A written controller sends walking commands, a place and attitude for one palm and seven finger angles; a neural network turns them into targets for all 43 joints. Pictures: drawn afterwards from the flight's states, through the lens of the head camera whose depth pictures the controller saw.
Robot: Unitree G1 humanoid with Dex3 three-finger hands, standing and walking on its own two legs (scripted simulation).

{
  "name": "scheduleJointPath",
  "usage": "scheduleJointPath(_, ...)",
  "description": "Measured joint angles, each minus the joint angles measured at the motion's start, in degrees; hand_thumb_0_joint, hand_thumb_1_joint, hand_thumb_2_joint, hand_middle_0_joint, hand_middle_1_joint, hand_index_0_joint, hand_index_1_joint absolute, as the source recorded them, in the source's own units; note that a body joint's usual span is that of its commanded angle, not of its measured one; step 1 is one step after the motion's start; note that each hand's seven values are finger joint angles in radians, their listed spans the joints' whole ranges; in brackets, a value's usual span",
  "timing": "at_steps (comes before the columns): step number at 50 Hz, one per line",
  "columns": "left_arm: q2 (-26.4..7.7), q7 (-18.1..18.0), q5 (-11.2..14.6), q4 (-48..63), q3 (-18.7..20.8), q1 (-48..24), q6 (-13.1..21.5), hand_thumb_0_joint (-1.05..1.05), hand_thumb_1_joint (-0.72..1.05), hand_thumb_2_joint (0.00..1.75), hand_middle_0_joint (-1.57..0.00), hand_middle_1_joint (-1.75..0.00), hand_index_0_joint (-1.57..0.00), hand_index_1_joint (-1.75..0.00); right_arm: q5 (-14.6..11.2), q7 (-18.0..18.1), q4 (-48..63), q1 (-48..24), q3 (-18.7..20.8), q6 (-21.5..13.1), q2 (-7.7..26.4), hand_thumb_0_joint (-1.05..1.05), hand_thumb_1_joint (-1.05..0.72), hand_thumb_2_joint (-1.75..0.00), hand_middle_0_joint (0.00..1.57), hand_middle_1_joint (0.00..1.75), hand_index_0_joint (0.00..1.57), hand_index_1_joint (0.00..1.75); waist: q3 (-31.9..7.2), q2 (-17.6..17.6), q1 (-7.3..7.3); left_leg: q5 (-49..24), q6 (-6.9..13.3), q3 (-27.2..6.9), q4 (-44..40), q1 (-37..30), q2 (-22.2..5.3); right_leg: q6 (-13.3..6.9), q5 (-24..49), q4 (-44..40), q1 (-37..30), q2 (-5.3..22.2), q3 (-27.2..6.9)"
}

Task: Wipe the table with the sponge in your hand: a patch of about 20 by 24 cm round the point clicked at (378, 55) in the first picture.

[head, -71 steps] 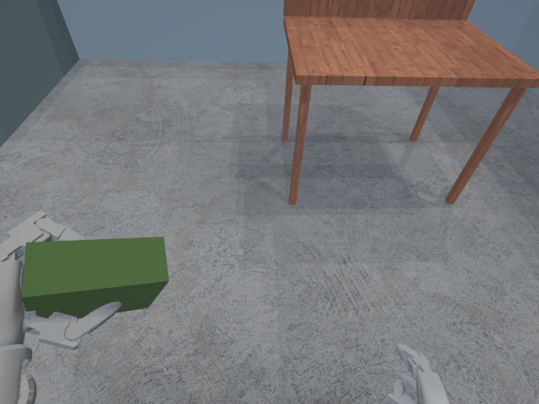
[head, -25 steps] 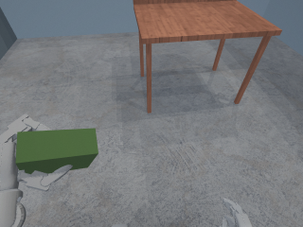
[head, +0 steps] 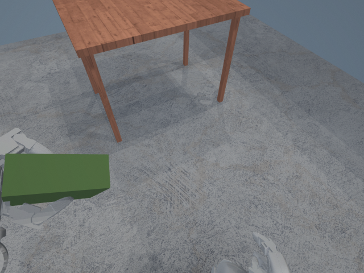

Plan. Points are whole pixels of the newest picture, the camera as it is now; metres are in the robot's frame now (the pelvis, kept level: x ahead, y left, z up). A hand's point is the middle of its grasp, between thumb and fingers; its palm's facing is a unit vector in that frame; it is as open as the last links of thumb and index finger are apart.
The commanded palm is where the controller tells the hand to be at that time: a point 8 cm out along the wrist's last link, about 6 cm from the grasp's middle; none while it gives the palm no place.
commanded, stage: walk to a spot facing it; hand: left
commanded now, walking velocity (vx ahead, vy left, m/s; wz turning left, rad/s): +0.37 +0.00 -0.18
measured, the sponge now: (72, 179) +0.24 +0.20 +0.15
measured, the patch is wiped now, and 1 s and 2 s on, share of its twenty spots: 0.00 0.00 0.00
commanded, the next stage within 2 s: none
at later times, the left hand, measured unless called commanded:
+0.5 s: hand (87, 102) +0.39 +0.21 +0.18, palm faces +0.41 -0.84 -0.37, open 9.7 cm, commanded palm +0.34 +0.24 +0.18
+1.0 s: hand (152, 63) +0.53 +0.10 +0.17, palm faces +0.31 -0.81 -0.51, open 9.7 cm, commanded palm +0.47 +0.16 +0.18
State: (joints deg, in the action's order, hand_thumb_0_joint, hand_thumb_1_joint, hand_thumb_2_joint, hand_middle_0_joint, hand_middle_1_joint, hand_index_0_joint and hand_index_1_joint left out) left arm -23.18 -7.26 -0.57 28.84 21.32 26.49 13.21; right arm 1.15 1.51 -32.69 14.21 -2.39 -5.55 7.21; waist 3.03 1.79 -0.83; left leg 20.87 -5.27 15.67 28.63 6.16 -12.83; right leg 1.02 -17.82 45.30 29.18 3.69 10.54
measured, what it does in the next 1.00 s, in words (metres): walks ahead: right foot, then left foot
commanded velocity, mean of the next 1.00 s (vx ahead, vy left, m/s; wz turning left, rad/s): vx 0.38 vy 0.00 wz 0.02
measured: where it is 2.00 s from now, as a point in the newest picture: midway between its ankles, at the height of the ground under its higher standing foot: (218, 212)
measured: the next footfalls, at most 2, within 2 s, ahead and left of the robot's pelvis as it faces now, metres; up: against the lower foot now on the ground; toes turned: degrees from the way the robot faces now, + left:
right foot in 0.06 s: +0.13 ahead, -0.12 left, +0.00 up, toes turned -11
left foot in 0.44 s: +0.27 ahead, +0.11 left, +0.00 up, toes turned +8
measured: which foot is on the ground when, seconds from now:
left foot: down 0.00-0.06, up 0.08-0.42, down 0.44-0.78, up 0.80-1.00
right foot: up 0.00-0.04, down 0.06-0.46, up 0.48-0.76, down 0.78-1.00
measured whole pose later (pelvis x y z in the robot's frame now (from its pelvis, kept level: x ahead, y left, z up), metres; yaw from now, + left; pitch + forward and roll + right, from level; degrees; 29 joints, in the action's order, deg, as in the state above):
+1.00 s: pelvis +0.30 -0.11 +0.00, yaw -3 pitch +0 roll +2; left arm -19.9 -8.2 0.5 28.7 20.0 28.2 12.1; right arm 0.1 3.2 -37.6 11.0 2.0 -1.0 14.9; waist 5.1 1.9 -0.9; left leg 18.9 -1.8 5.0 64.7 32.9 -6.0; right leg -3.9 -18.8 30.8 12.5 3.9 13.0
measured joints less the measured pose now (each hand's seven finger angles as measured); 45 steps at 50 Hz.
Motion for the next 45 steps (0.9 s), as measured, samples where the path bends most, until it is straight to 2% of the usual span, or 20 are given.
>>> scheduleJointPath(2, -2.14, 0.12, 0.33, 0.42, 1.21, 0.27, -0.39, 0.0, -0.44, 0.97, -0.8, -1.33, -0.79, -1.32, -0.34, 0.09, 0.23, 0.92, 0.2, 0.09, 0.08, 0.01, -0.9, -0.89, 0.21, 0.3, 0.2, 0.3, 0.75, 0.58, -0.6, 3.01, -0.04, -0.33, 5.03, 0.72, -1.96, -0.76, 2.01, -7.72, -3.99, -1.3, 1.76)
scheduleJointPath(3, -3.69, 0.07, 0.32, 0.98, 1.86, 0.04, -0.74, 0.0, -0.44, 0.97, -0.8, -1.33, -0.79, -1.32, -0.67, 0.03, 0.27, 1.41, 0.39, 0.16, 0.08, 0.01, -0.9, -0.89, 0.21, 0.3, 0.2, 0.3, 0.99, -0.21, -1.05, 4.56, 0.96, -1.15, 10.69, 2.78, -2.41, -2.18, 3.96, -10.37, -6.05, -1.41, 1.48)
scheduleJointPath(4, -3.79, 0.09, 0.2, 1.25, 2.13, -0.78, -0.76, 0.0, -0.44, 0.97, -0.8, -1.33, -0.79, -1.32, -0.93, -0.06, -0.43, 0.68, 0.69, 0.57, 0.79, 0.01, -0.9, -0.89, 0.21, 0.3, 0.2, 0.3, 1.84, -0.04, -0.76, 5.6, 2.27, -3.72, 18.93, 5.97, -2.57, -4.03, 4.01, -8.21, -5.39, -1.75, 1.28)
scheduleJointPath(6, -2.22, 0.06, 0.7, 1.7, 2.32, -1.28, -0.49, 0.0, -0.44, 0.97, -0.8, -1.33, -0.79, -1.32, -0.97, -0.39, -2.62, -2.19, 1.39, 1.88, 2.86, 0.01, -0.9, -0.89, 0.21, 0.3, 0.2, 0.3, 3.69, 0.35, -0.63, 7.71, 3.61, -10.33, 35.47, 13.14, 0.55, -5.85, 1.39, -3.88, -4.43, -2.33, 0.33)
scheduleJointPath(7, -1.43, 0.03, 0.95, 2.2, 2.25, -0.78, -0.53, 0.0, -0.44, 0.97, -0.8, -1.33, -0.79, -1.32, -1.0, -0.63, -3.44, -3.33, 1.83, 2.53, 3.78, 0.01, -0.9, -0.89, 0.21, 0.3, 0.2, 0.3, 4.21, 0.36, -0.94, 7.23, 3.72, -12.32, 41.61, 16.49, 2.26, -6.06, 0.45, -3.38, -4.81, -2.5, -0.05)
scheduleJointPath(9, -0.37, 0.0, 1.01, 3.64, 2.02, 1.24, -0.38, 0.0, -0.44, 0.97, -0.8, -1.33, -0.79, -1.32, -1.03, -0.73, -4.14, -4.57, 2.64, 3.51, 5.37, 0.01, -0.9, -0.89, 0.21, 0.3, 0.2, 0.3, 4.42, 0.42, -1.58, 4.78, 3.4, -13.91, 48.58, 22.54, 4.13, -5.77, -0.13, -4.46, -6.32, -2.96, -0.46)
scheduleJointPath(11, -0.18, 0.02, 0.95, 5.23, 2.01, 3.52, -0.02, 0.0, -0.44, 0.97, -0.8, -1.33, -0.79, -1.32, -0.99, -0.34, -4.11, -4.86, 3.37, 4.22, 6.42, 0.01, -0.9, -0.9, 0.21, 0.3, 0.2, 0.3, 3.85, 0.24, -1.83, 2.79, 3.05, -13.89, 48.22, 27.0, 4.46, -5.69, 0.06, -6.63, -8.05, -3.49, -0.79)
scheduleJointPath(14, -0.93, -0.16, 1.29, 6.32, 2.51, 5.52, 0.58, 0.0, -0.44, 0.97, -0.8, -1.33, -0.79, -1.32, -0.82, 0.41, -3.46, -4.04, 4.09, 4.77, 7.1, 0.01, -0.9, -0.9, 0.2, 0.3, 0.19, 0.3, 2.22, -0.93, -1.51, -0.45, 3.18, -12.26, 36.62, 28.95, 4.02, -5.7, 0.19, -9.93, -10.66, -3.66, -1.49)
scheduleJointPath(18, -1.44, -1.04, 1.66, 5.36, 2.68, 4.74, 0.54, 0.0, -0.44, 0.97, -0.8, -1.33, -0.79, -1.32, -0.7, 1.47, -2.37, -1.87, 4.31, 4.35, 7.38, 0.01, -0.91, -0.9, 0.2, 0.3, 0.19, 0.3, 0.02, -2.87, -0.31, -3.47, 4.09, -9.24, 18.75, 24.57, 4.71, -4.95, -1.4, -11.91, -14.59, -2.9, -2.4)
scheduleJointPath(22, 0.44, -1.91, 1.6, 2.92, 1.31, 1.97, -0.18, 0.0, -0.44, 0.98, -0.8, -1.33, -0.79, -1.33, -0.73, 2.4, -1.03, 0.17, 4.08, 3.59, 7.62, 0.01, -0.9, -0.9, 0.2, 0.3, 0.19, 0.3, -2.31, -3.07, 0.88, -6.68, 5.01, -6.24, 5.38, 15.8, 6.36, -3.58, -5.71, -9.71, -18.03, -2.49, -2.85)
scheduleJointPath(23, 0.79, -2.08, 1.59, 2.36, 1.19, 0.96, -0.27, 0.0, -0.44, 0.98, -0.8, -1.33, -0.79, -1.33, -0.74, 2.65, -0.8, 0.06, 4.04, 3.32, 7.28, 0.01, -0.9, -0.9, 0.2, 0.3, 0.19, 0.3, -2.55, -3.64, 1.08, -9.67, 5.38, -5.77, 4.4, 14.62, 6.86, -3.15, -7.6, -7.36, -18.0, -1.92, -3.33)
scheduleJointPath(25, 1.68, -2.27, 1.67, -0.25, 0.94, -1.98, -0.3, 0.0, -0.44, 0.98, -0.8, -1.33, -0.79, -1.33, -0.71, 2.94, -0.91, -1.48, 3.68, 3.06, 5.7, 0.01, -0.9, -0.9, 0.2, 0.3, 0.19, 0.3, -2.17, -4.94, 1.44, -8.57, 5.39, -4.64, 7.4, 14.05, 7.31, -2.37, -10.84, 2.32, -15.25, -1.39, -5.79)
scheduleJointPath(27, 2.42, -2.08, 1.41, -2.96, 0.27, -4.37, -1.01, 0.0, -0.44, 0.98, -0.8, -1.33, -0.79, -1.33, -0.54, 2.68, -1.06, -3.04, 2.87, 2.48, 3.89, 0.01, -0.9, -0.9, 0.2, 0.3, 0.19, 0.3, -1.94, -4.42, 0.98, -6.48, 5.25, -4.72, 8.13, 13.25, 6.91, -1.73, -12.16, 13.34, -10.69, -2.01, -6.93)
scheduleJointPath(29, 2.73, -1.78, 1.2, -3.34, -0.35, -4.99, -1.94, 0.0, -0.44, 0.98, -0.8, -1.33, -0.79, -1.33, -0.62, 1.99, -0.99, -4.05, 1.79, 1.77, 1.95, 0.01, -0.9, -0.9, 0.2, 0.3, 0.19, 0.3, -1.63, -3.77, 0.72, -6.16, 5.0, -4.79, 6.73, 12.06, 6.32, -1.17, -11.05, 18.56, -6.41, -1.55, -6.8)
scheduleJointPath(31, 2.83, -1.53, 1.18, -1.56, -0.77, -3.53, -2.27, 0.0, -0.44, 0.98, -0.8, -1.33, -0.79, -1.33, -0.51, 1.38, -0.62, -4.31, 0.65, 1.05, 0.35, 0.01, -0.9, -0.9, 0.2, 0.3, 0.2, 0.3, -1.23, -2.89, 0.74, -6.51, 4.37, -4.61, 4.71, 10.61, 5.43, -0.69, -8.97, 16.97, -3.68, -0.39, -5.83)
scheduleJointPath(35, 2.1, -1.27, 1.3, 1.69, -1.0, 0.43, -1.32, 0.0, -0.44, 0.98, -0.8, -1.33, -0.79, -1.33, -0.4, 0.9, -0.09, -2.95, -0.7, 0.09, -1.27, 0.01, -0.9, -0.89, 0.21, 0.3, 0.2, 0.3, -0.48, -0.42, 1.3, -6.26, 2.58, -4.59, 1.76, 7.72, 3.44, 0.25, -5.29, 3.3, -3.99, 1.22, -2.82)
scheduleJointPath(38, 0.69, -1.29, 1.43, 1.13, -0.15, 1.02, -1.12, 0.0, -0.44, 0.98, -0.8, -1.33, -0.79, -1.33, -0.65, 1.18, -0.31, -1.5, -0.78, 0.37, -1.19, 0.01, -0.9, -0.89, 0.21, 0.3, 0.2, 0.3, -0.09, 1.18, 1.82, -3.64, 1.44, -5.39, 4.01, 7.06, 2.05, 0.58, -2.11, -7.52, -7.94, 0.76, -0.5)
scheduleJointPath(40, 0.41, -1.36, 1.15, -0.02, 0.02, -0.29, -1.58, 0.0, -0.44, 0.98, -0.8, -1.33, -0.79, -1.33, -1.0, 1.41, -1.05, -1.18, -0.25, 1.09, -0.12, 0.01, -0.9, -0.89, 0.21, 0.3, 0.2, 0.3, 0.26, 2.34, 1.94, 1.1, 3.18, -7.31, 12.05, 9.55, 1.31, -2.21, 2.78, -8.4, -8.93, 0.15, 0.52)
scheduleJointPath(42, 2.01, -1.08, 1.33, -1.62, -0.94, -2.24, -2.34, 0.0, -0.44, 0.98, -0.8, -1.33, -0.79, -1.33, -1.2, 1.42, -3.6, -2.09, 0.61, 2.14, 1.96, 0.01, -0.9, -0.89, 0.21, 0.3, 0.2, 0.3, 0.89, 2.79, 2.2, 4.92, 4.17, -10.98, 26.42, 14.5, 3.67, -4.32, 0.06, -5.49, -9.11, 0.37, 1.03)
scheduleJointPath(45, 4.26, -0.69, 1.45, -2.38, -1.76, -1.95, -2.58, 0.0, -0.44, 0.98, -0.8, -1.33, -0.79, -1.33, -1.33, 1.41, -6.05, -3.22, 1.91, 3.57, 5.0, 0.01, -0.9, -0.89, 0.21, 0.3, 0.2, 0.3, 1.46, 2.43, 1.63, 3.02, 3.74, -12.85, 41.65, 21.45, 6.73, -4.56, -1.73, -7.73, -11.88, 0.38, 1.48)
